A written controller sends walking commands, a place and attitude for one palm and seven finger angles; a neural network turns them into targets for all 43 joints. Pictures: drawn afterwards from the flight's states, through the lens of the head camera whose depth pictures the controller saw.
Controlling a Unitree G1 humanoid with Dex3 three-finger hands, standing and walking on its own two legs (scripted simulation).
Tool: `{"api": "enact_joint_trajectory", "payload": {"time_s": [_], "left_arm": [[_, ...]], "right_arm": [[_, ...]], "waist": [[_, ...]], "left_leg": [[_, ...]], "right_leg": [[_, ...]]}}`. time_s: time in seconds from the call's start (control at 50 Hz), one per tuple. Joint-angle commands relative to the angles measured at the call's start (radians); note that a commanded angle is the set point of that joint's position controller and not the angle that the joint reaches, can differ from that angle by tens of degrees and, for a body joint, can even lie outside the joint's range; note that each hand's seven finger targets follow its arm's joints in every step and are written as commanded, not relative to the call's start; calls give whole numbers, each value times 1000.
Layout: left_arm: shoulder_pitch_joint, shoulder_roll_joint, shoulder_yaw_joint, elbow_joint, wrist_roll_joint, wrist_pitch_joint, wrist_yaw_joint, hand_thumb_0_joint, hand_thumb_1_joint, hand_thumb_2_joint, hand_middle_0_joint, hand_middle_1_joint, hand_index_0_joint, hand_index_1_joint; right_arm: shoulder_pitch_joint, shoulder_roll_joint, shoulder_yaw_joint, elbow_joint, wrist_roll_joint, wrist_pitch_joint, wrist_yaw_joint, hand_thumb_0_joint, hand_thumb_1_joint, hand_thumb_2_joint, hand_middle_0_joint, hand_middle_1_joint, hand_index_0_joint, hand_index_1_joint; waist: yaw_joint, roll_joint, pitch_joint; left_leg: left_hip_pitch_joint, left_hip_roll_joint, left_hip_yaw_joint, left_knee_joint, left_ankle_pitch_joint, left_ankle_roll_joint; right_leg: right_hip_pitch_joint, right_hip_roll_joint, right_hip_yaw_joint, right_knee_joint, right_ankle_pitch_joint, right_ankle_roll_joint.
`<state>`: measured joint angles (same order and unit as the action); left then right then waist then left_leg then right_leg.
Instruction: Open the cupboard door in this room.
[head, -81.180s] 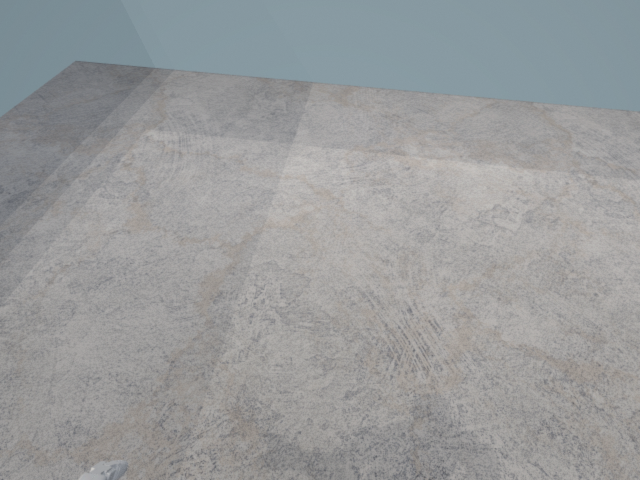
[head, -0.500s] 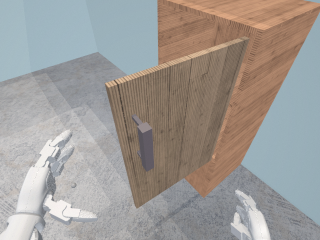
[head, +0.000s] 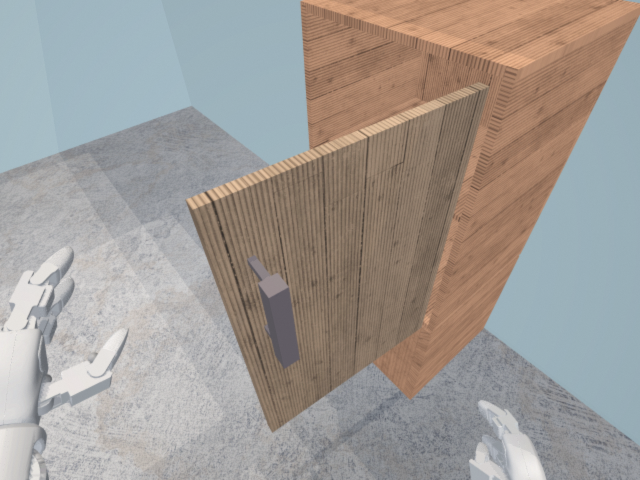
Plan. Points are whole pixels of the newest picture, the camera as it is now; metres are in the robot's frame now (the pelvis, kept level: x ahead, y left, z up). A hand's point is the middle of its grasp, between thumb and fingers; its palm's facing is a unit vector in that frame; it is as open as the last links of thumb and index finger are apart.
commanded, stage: draw the hand back to the body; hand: left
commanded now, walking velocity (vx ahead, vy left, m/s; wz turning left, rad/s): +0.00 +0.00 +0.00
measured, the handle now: (272, 313) +0.29 +0.10 +0.08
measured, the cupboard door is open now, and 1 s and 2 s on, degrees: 85 85 85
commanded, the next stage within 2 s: step back with the hand held close in 0.48 s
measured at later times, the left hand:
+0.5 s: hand (87, 353) +0.19 +0.25 +0.14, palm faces +0.43 -0.81 -0.40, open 7.4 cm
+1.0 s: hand (49, 386) +0.15 +0.27 +0.14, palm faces +0.33 -0.79 -0.51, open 7.4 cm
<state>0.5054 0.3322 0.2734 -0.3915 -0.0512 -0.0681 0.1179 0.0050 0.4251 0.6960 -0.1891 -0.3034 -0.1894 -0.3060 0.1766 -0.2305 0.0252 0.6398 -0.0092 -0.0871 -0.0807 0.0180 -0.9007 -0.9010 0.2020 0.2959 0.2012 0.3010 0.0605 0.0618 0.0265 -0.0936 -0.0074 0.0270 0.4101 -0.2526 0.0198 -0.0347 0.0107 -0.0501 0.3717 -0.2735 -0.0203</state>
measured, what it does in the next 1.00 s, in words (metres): shifts its weight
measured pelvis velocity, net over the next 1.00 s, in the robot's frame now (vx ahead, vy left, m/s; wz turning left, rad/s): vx -0.05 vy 0.01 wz -0.01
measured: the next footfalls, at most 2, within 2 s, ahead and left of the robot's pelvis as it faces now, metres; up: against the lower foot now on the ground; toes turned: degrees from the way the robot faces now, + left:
right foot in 1.88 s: -0.27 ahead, -0.09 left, +0.00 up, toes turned -3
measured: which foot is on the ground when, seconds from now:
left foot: down 0.00-1.00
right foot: down 0.00-1.00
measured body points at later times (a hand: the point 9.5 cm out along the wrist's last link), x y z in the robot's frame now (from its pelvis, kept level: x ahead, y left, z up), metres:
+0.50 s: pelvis +0.00 -0.01 +0.00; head -0.02 -0.03 +0.45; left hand +0.16 +0.29 +0.16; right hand +0.19 -0.23 -0.09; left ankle -0.02 +0.10 -0.74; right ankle -0.04 -0.10 -0.74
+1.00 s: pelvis -0.05 +0.01 +0.00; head -0.03 +0.01 +0.44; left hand +0.13 +0.31 +0.17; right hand +0.13 -0.23 -0.09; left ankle -0.02 +0.10 -0.74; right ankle -0.04 -0.10 -0.74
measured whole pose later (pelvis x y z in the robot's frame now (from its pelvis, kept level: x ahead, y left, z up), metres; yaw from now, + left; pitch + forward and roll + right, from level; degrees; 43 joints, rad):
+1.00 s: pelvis -0.05 +0.01 +0.00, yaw -1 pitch +0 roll -1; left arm 0.58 0.43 0.38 -0.49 -0.06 -0.11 0.12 0.02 0.89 0.90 -0.21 -0.30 -0.21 -0.31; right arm 0.16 -0.24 -0.01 0.55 0.02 0.02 -0.10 0.02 -0.90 -0.90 0.20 0.30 0.20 0.30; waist 0.01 0.03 0.04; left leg -0.29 -0.01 0.04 0.49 -0.21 0.04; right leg -0.24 0.00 -0.04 0.46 -0.22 0.00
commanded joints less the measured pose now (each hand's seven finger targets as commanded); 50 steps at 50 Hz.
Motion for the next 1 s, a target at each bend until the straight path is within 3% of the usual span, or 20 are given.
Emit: {"api": "enact_joint_trajectory", "payload": {"time_s": [0.0,0.08,0.14,0.2,0.3,0.36,0.4,0.54,0.56,0.58,0.6,0.62,0.64,0.66,0.7,0.74,0.8,0.86,0.9,0.98], "left_arm": [[-80,192,154,-202,-10,-63,16,0,760,840,-195,-300,-195,-300],[-106,209,182,-197,-16,-62,16,0,900,900,-200,-300,-200,-300],[-94,169,143,-171,-17,-55,7,0,900,900,-200,-300,-200,-300],[-113,186,148,-187,-15,-57,8,0,900,900,-200,-300,-200,-300],[-117,212,171,-209,-15,-61,13,0,900,900,-200,-300,-200,-300],[-108,201,168,-192,-19,-60,11,0,900,900,-200,-300,-200,-300],[-132,206,163,-206,-16,-63,12,0,900,900,-200,-300,-200,-300],[-114,186,153,-176,-22,-66,8,0,900,900,-200,-300,-200,-300],[-121,197,161,-184,-20,-70,9,0,900,900,-200,-300,-200,-300],[-214,227,168,-273,-20,-81,14,0,900,900,-200,-300,-200,-300],[-344,395,332,-315,-12,-129,28,0,900,900,-200,-300,-200,-300],[-161,281,255,-197,-19,-128,13,0,900,900,-200,-300,-200,-300],[-51,223,211,-158,-16,-117,2,0,900,900,-200,-300,-200,-300],[-7,201,190,-170,-15,-112,-4,0,900,900,-200,-300,-200,-300],[28,206,194,-205,-14,-111,-2,0,900,900,-200,-300,-200,-300],[53,222,211,-220,-14,-105,4,0,900,900,-200,-300,-200,-300],[34,267,241,-268,-15,-102,16,0,900,900,-200,-300,-200,-300],[48,276,252,-296,-14,-104,24,0,900,900,-200,-300,-200,-300],[43,291,264,-328,-12,-110,31,0,900,900,-200,-300,-200,-300],[67,267,254,-314,-8,-116,38,0,900,900,-200,-300,-200,-300]], "right_arm": [[-125,-100,-39,-156,6,-37,-3,0,-900,-900,200,300,200,300],[-124,-96,-42,-157,9,-25,-2,0,-900,-900,200,300,200,300],[-126,-99,-42,-157,10,-17,2,0,-900,-900,200,300,200,300],[-130,-104,-45,-159,10,-17,3,0,-900,-900,200,300,200,300],[-132,-100,-45,-159,9,-21,-3,0,-900,-900,200,300,200,300],[-134,-94,-43,-158,10,-20,-3,0,-900,-900,200,300,200,300],[-136,-97,-42,-154,11,-26,-3,0,-900,-900,200,300,200,300],[-138,-98,-45,-152,12,-26,-3,0,-900,-900,200,300,200,300],[-136,-99,-46,-151,11,-30,-3,0,-900,-900,200,300,200,300],[-145,-100,-43,-158,13,-37,-5,0,-900,-900,200,300,200,300],[-119,-95,-25,-192,29,-21,-4,0,-900,-900,200,300,200,300],[-125,-97,-39,-165,19,-10,-8,0,-900,-900,200,300,200,300],[-117,-103,-47,-175,18,3,-3,0,-900,-900,200,300,200,300],[-116,-108,-51,-186,17,15,1,0,-900,-900,200,300,200,300],[-111,-116,-60,-195,18,31,-1,0,-900,-900,200,300,200,300],[-107,-114,-65,-208,22,46,-5,0,-900,-900,200,300,200,300],[-111,-118,-71,-220,27,60,-15,0,-900,-900,200,300,200,300],[-104,-112,-75,-237,32,63,-18,0,-900,-900,200,300,200,300],[-105,-121,-77,-238,29,60,-22,0,-900,-900,200,300,200,300],[-94,-121,-77,-247,30,51,-21,0,-900,-900,200,300,200,300]], "waist": [[11,-14,-99],[10,-19,-105],[5,-22,-81],[6,5,-89],[10,-14,-113],[9,-13,-89],[5,20,-78],[5,-24,-68],[6,-12,-81],[4,25,-108],[-32,60,7],[-33,-43,-11],[-34,-83,-40],[-37,-59,-70],[-39,-19,-133],[-42,-30,-181],[-43,-32,-189],[-44,-43,-202],[-42,11,-198],[-47,-5,-157]], "left_leg": [[59,25,-26,-21,399,3],[66,25,-20,-22,391,6],[64,25,-20,-27,380,7],[63,25,-20,-33,353,6],[68,22,-19,-27,353,8],[61,21,-18,-32,323,9],[61,22,-19,-33,304,6],[57,23,-20,-42,274,11],[57,21,-22,-43,271,10],[69,19,-22,-38,268,11],[-8,35,-60,-13,201,23],[-20,39,-73,18,216,26],[-4,41,-62,33,242,26],[-4,44,-53,40,270,26],[-1,59,-51,38,356,23],[2,75,-54,41,429,20],[-27,85,-63,42,457,16],[-54,95,-67,45,422,18],[-93,101,-86,31,395,19],[-192,119,-112,2,219,29]], "right_leg": [[-12,-18,26,-45,370,-1],[-15,-19,30,-48,374,3],[-27,-18,28,-55,362,5],[-21,-19,31,-59,337,2],[-11,-19,35,-59,353,3],[-28,-18,37,-69,326,5],[-36,-18,38,-78,295,1],[-44,-18,39,-86,270,6],[-38,-18,40,-84,263,5],[-35,-21,45,-85,264,5],[-141,-67,107,-126,289,4],[-153,-87,105,-120,316,5],[-158,-93,98,-105,350,12],[-155,-98,88,-88,376,18],[-125,-97,68,-47,415,21],[-115,-90,66,-9,450,24],[-114,-90,65,22,471,22],[-123,-88,76,47,436,23],[-115,-85,78,64,395,17],[-142,-73,92,71,230,18]]}}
